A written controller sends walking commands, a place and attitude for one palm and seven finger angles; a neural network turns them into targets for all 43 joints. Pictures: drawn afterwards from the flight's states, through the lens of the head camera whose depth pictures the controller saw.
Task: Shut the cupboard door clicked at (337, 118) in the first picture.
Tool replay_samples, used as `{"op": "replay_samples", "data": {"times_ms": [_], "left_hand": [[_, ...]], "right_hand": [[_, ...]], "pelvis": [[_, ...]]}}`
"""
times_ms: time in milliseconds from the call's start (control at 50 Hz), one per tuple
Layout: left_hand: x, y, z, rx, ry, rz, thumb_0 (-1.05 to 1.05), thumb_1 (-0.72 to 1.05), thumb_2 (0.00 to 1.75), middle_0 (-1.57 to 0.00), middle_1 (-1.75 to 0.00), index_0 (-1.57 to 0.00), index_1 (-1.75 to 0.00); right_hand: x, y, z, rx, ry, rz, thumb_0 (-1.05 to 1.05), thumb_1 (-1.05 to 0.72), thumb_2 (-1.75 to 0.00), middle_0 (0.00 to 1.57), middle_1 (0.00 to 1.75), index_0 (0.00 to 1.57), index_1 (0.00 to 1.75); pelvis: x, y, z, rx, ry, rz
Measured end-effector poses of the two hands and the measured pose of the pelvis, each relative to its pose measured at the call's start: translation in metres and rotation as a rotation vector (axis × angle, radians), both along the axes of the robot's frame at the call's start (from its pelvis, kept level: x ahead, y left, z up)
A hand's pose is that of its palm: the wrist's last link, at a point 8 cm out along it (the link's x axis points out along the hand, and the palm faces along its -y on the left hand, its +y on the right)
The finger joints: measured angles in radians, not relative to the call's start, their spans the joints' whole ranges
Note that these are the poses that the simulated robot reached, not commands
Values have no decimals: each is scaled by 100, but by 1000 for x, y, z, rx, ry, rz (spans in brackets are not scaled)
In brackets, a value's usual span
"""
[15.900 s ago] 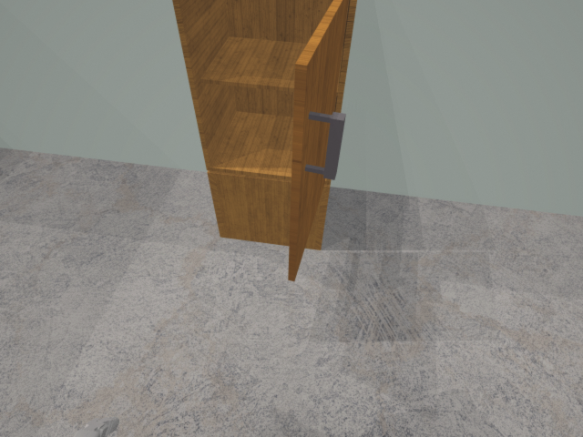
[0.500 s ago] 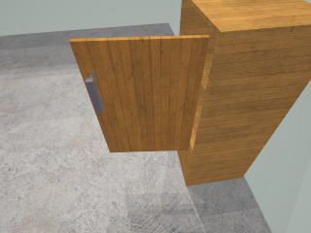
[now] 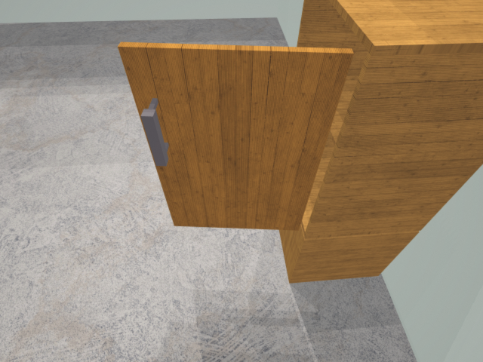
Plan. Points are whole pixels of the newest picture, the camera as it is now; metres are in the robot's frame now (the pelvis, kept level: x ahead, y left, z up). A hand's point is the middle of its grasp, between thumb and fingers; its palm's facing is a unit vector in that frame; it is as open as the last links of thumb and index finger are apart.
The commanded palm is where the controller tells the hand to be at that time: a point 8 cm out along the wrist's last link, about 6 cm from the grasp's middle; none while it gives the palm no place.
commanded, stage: look again from close up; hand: left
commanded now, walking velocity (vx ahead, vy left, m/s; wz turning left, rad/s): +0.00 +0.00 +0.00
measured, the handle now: (158, 132) +0.53 +0.22 +0.07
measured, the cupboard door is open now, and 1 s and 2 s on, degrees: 83 83 83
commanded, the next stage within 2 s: shuffle to correct the standing spot in 0.44 s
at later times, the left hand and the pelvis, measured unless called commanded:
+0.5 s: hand out of the picture +0.00 +0.25 -0.18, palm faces -0.03 -0.97 -0.23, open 7.4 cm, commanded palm none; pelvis -0.01 +0.07 +0.00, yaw -2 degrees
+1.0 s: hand out of the picture -0.01 +0.18 -0.20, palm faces +0.08 -0.99 -0.14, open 7.4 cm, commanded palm none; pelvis +0.05 +0.03 -0.02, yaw +2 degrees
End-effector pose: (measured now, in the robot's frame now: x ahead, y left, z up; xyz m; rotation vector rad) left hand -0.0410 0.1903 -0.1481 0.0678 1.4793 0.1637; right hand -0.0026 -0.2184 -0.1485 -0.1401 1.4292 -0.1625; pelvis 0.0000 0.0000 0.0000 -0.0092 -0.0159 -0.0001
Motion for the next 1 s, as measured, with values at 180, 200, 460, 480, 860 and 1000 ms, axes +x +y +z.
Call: {"op": "replay_samples", "data": {"times_ms": [180,200,460,480,860,1000], "left_hand": [[29,56,-7,44,-104,-59,1,90,89,-20,-30,-20,-30],[33,62,-7,50,-119,-63,1,90,89,-20,-30,-20,-30],[46,110,4,88,-134,-119,1,91,89,-20,-30,-20,-30],[44,110,4,88,-126,-119,1,91,89,-20,-30,-20,-30],[35,67,-4,44,-41,-60,1,90,89,-20,-30,-20,-30],[26,45,-22,-5,20,10,0,90,89,-20,-30,-20,-30]], "right_hand": [[25,24,3,-34,-167,5,1,-94,-90,20,30,20,30],[25,27,4,-36,-174,8,1,-94,-90,20,30,20,30],[-2,55,6,-12,-111,17,0,-93,-90,20,30,20,30],[-4,56,6,-9,-101,16,0,-93,-90,20,30,20,30],[8,39,-6,23,-12,15,0,-90,-90,20,30,20,30],[60,23,-5,-32,-39,64,1,-91,-90,20,30,20,30]], "pelvis": [[-3,36,-7,-8,-15,-14],[-3,39,-7,-8,-18,-16],[-12,64,-3,12,3,-29],[-12,65,-3,12,5,-29],[22,37,-9,15,23,5],[49,30,-18,-3,24,34]]}}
